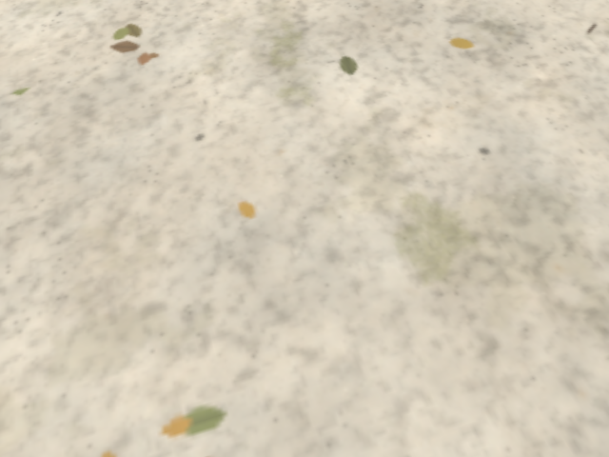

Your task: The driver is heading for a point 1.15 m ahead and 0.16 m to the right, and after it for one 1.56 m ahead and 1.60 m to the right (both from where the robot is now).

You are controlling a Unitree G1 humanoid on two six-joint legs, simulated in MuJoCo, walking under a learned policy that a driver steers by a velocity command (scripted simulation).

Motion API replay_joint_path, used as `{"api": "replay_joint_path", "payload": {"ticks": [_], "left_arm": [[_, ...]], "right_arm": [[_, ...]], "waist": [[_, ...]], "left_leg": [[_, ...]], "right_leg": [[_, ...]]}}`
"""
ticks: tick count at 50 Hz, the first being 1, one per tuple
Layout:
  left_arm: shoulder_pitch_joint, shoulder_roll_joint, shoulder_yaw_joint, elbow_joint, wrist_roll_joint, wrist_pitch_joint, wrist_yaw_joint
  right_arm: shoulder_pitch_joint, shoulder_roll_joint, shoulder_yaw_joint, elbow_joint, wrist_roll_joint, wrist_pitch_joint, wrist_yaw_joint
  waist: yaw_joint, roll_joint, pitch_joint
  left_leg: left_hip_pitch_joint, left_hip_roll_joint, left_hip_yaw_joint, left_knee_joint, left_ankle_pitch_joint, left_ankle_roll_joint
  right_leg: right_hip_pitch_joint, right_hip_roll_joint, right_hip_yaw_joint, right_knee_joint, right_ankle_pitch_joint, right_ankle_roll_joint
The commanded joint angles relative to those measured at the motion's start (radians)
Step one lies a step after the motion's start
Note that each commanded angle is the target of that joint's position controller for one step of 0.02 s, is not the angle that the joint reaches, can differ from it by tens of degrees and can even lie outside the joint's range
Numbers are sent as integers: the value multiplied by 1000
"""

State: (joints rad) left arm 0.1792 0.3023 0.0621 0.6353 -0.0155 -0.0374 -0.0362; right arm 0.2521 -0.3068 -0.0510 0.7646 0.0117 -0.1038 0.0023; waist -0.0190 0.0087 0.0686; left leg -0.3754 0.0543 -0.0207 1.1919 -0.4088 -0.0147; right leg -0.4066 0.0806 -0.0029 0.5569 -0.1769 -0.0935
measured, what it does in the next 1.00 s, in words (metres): walks ahead, turning right: left foot, then right foot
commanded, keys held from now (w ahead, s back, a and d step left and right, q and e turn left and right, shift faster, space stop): w+e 0.62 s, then w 0.28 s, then w+q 0.10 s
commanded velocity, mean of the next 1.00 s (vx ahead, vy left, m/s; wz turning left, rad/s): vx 0.50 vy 0.00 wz -0.47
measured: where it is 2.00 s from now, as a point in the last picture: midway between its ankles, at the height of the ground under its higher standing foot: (412, 218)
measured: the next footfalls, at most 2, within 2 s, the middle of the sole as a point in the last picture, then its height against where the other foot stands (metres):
left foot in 0.36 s outside the picture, level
right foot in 0.86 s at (429, 397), level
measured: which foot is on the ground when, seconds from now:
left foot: up 0.00-0.34, down 0.36-0.86, up 0.88-1.00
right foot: down 0.00-0.38, up 0.40-0.84, down 0.86-1.00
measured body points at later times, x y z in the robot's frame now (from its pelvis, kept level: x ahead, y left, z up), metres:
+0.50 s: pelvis +0.28 +0.04 +0.01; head +0.30 +0.04 +0.46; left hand +0.44 +0.29 -0.11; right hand +0.36 -0.26 -0.08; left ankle +0.35 +0.13 -0.73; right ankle +0.17 -0.07 -0.64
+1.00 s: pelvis +0.51 -0.12 +0.01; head +0.54 -0.15 +0.46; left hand +0.78 +0.04 -0.08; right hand +0.43 -0.40 -0.12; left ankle +0.49 +0.07 -0.63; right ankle +0.52 -0.22 -0.73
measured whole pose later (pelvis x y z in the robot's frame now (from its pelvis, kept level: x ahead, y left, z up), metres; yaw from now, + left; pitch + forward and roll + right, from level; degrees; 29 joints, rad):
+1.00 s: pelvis +0.51 -0.12 +0.01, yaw -27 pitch +1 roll +0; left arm 0.18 0.27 0.05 0.66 0.00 -0.05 -0.03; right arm 0.29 -0.31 -0.05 0.86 0.03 -0.08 0.01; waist -0.03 0.02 0.05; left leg -0.39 0.08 -0.01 1.15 -0.40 0.01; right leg -0.34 0.03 -0.04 0.50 -0.18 -0.06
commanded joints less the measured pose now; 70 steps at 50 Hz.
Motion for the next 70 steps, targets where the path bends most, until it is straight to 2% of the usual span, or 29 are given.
{"api": "replay_joint_path", "payload": {"ticks": [1, 4, 9, 14, 17, 18, 19, 20, 21, 22, 23, 25, 27, 31, 35, 39, 41, 43, 44, 45, 46, 47, 48, 50, 55, 60, 65, 68, 70], "left_arm": [[33, 126, 37, -69, 18, -20, 13], [45, 140, 41, -48, 10, -27, 28], [119, 162, 49, -5, -3, -16, 49], [185, 155, 51, 32, -13, -4, 54], [166, 129, 45, 30, -8, 6, 54], [162, 76, 25, 18, 0, 3, 49], [256, 13, 5, -3, -5, -3, 50], [303, 54, 4, -19, -25, -10, 52], [234, 144, 26, -2, -30, -7, 53], [149, 164, 34, -15, -18, 0, 53], [111, 151, 35, -25, -7, 4, 52], [107, 112, 35, -30, -11, 12, 42], [100, 71, 27, -38, -13, 21, 37], [36, 49, 17, -61, -7, 20, 28], [-90, 11, -3, -84, -3, -1, 6], [-180, 30, -3, -123, -5, -8, -11], [-141, 64, 13, -122, 4, -9, -13], [119, 147, 60, -44, 6, -3, 1], [274, 236, 84, -17, 14, 7, 20], [265, 283, 81, -17, 5, 3, 20], [250, 182, 54, -23, 8, -7, 15], [200, 154, 42, -14, 11, -16, 14], [141, 128, 35, -6, 11, -23, 14], [66, 77, 21, -5, 25, -37, 11], [54, 83, 30, 51, 36, -75, 22], [74, 109, 34, 90, 29, -75, 39], [145, 139, 47, 145, 8, -39, 49], [121, 179, 58, 142, 4, -11, 65], [97, 180, 53, 131, 1, 2, 76]], "right_arm": [[-19, -143, -35, -97, -21, -20, -5], [-39, -100, -25, -100, -31, 5, -7], [-236, -50, -2, -144, -24, -1, 6], [-299, -96, -18, -168, -5, -17, 25], [-166, -129, -42, -136, -6, -28, 18], [-47, -165, -57, -124, -22, -33, 10], [81, -247, -76, -110, -40, -27, 3], [131, -235, -79, -77, -17, -13, 14], [79, -145, -57, -96, -7, -8, 12], [31, -110, -45, -101, -12, 0, 7], [-12, -89, -36, -99, -19, 5, 6], [-47, -64, -27, -86, -26, 3, 2], [-44, -72, -33, -69, -19, -6, 2], [-32, -117, -48, -36, -19, -8, 0], [19, -141, -48, 3, -5, 4, 3], [82, -180, -57, 52, 20, 24, 6], [82, -204, -62, 66, 28, 37, 3], [80, -183, -47, 71, 23, 45, -7], [95, -113, -19, 35, -9, 36, -7], [184, -28, 14, 25, -18, 15, 5], [93, -129, -13, 33, 21, 2, 14], [10, -146, -19, 1, 44, -5, 17], [-14, -129, -16, 3, 33, -6, 11], [28, -114, -22, 24, 19, 15, 12], [-1, -59, -18, 21, 16, 58, 2], [-135, -27, -4, -19, 7, 44, 28], [-249, -24, 3, -94, 7, 42, 60], [-183, -68, -20, -113, 7, 50, 71], [79, -158, -71, -61, 11, 57, 54]], "waist": [[9, -59, -138], [-1, -46, -101], [71, -70, -55], [83, -96, -55], [7, -130, -99], [-51, -85, -206], [-50, 124, -361], [-38, 325, -395], [-60, 181, -255], [-62, 111, -157], [-43, 76, -95], [-5, 110, -49], [1, 108, -42], [-6, 63, -37], [-52, 40, -7], [-57, 47, 27], [-9, 76, -18], [136, 66, -182], [177, -73, -322], [95, -258, -462], [147, -137, -416], [137, -123, -260], [100, -71, -189], [33, -99, -128], [10, -65, -40], [58, -47, 5], [93, -36, 34], [31, -91, -51], [-118, -69, -195]], "left_leg": [[-268, 67, -73, -58, 91, -2], [-236, 51, -43, -185, 160, -43], [-153, -18, -34, -547, 481, -60], [-98, -49, -75, -689, 437, -29], [97, -53, -47, -755, 347, 28], [314, 47, -125, -736, 327, 82], [673, 273, -453, -759, 214, 206], [750, 390, -799, -863, -76, 287], [637, 348, -707, -901, -197, 247], [516, 304, -545, -908, -107, 206], [406, 259, -430, -930, 18, 191], [283, 202, -274, -980, 164, 174], [253, 196, -184, -1018, 252, 191], [291, 204, -47, -1045, 411, 206], [290, 177, 65, -1056, 456, 188], [403, 231, 72, -1028, 531, 180], [451, 237, 96, -922, 815, 160], [325, 172, 173, -591, 964, 104], [17, 105, 196, -248, 604, 53], [-246, -55, 64, 31, -182, 15], [-341, -14, -61, 121, -177, 27], [-388, 24, -45, 107, -92, 40], [-362, 63, -38, 44, -4, 40], [-257, 103, -57, -21, 105, 26], [-302, 88, -99, -152, 279, -14], [-274, 52, -28, -448, 533, 1], [-345, 28, 28, -574, 433, 54], [-202, -58, 117, -569, 270, 110], [183, -125, 110, -639, 295, 178]], "right_leg": [[307, -267, 424, -305, 137, -207], [185, -236, 336, -334, 242, -213], [117, -162, 267, -322, 121, -140], [230, -208, 395, -219, 38, -112], [242, -180, 424, -88, 102, -69], [172, -127, 368, 109, 78, -34], [-109, 4, 224, 443, -209, 42], [-339, -9, 177, 656, -435, 68], [-402, -69, 197, 737, -350, 80], [-399, -100, 156, 742, -271, 85], [-369, -128, 143, 704, -213, 89], [-295, -173, 130, 635, -151, 89], [-288, -185, 108, 595, -118, 96], [-325, -197, 99, 429, 39, 111], [-230, -164, 37, 177, 186, 90], [-212, -138, 6, 46, 104, 50], [-104, -94, -34, 3, 21, 14], [318, -41, -57, -56, 95, -39], [675, -248, 236, -25, 96, -120], [838, -456, 701, -155, -48, -261], [787, -453, 673, -208, -100, -230], [649, -418, 500, -227, -14, -190], [520, -373, 389, -247, 62, -160], [348, -324, 258, -322, 143, -138], [258, -314, 75, -432, 227, -131], [290, -287, -83, -461, 253, -79], [496, -349, -132, -378, 397, -59], [558, -353, -172, -180, 868, -22], [417, -297, -207, 198, 895, 32]]}}
Velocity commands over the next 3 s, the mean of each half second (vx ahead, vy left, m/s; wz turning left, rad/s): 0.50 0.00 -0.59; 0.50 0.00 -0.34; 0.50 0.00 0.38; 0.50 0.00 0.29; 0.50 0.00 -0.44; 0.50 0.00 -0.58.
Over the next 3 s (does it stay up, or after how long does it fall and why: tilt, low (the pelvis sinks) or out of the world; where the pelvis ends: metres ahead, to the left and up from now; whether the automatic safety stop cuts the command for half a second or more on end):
stays up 1.57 -0.46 0.00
